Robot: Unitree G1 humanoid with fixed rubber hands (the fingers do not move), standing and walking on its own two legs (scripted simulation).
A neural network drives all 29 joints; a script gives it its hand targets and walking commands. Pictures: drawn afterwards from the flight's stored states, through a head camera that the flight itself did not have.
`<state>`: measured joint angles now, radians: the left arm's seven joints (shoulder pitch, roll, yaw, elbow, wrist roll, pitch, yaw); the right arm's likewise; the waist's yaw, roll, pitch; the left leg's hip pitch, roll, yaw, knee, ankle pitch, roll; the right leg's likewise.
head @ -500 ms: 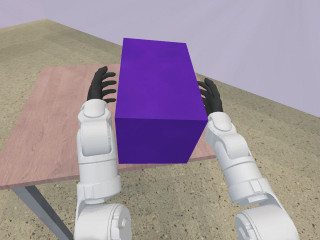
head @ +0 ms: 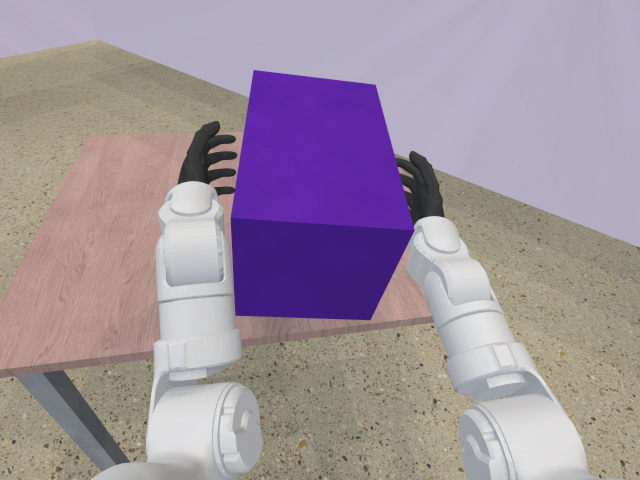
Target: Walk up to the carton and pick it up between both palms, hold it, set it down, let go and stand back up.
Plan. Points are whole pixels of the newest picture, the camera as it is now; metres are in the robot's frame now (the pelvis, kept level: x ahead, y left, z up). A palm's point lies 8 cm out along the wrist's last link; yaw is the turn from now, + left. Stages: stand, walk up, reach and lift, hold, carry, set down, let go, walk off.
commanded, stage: hold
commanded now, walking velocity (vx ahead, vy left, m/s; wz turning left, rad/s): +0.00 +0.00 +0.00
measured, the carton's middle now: (310, 191) +0.44 +0.02 +0.17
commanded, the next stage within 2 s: none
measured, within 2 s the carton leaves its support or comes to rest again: neither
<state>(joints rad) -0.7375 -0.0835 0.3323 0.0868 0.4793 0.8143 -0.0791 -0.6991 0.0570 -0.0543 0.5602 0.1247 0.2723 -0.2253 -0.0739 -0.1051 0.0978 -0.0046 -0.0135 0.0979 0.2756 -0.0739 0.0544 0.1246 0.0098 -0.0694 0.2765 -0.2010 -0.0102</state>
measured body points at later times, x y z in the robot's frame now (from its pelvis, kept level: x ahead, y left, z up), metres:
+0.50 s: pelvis +0.00 +0.00 +0.00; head -0.05 +0.04 +0.44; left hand +0.36 +0.16 +0.22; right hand +0.36 -0.12 +0.19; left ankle +0.07 +0.08 -0.75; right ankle -0.01 -0.10 -0.75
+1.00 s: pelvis +0.00 +0.00 +0.00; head -0.04 +0.04 +0.45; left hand +0.38 +0.16 +0.21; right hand +0.38 -0.12 +0.18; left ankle +0.07 +0.08 -0.75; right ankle -0.01 -0.10 -0.75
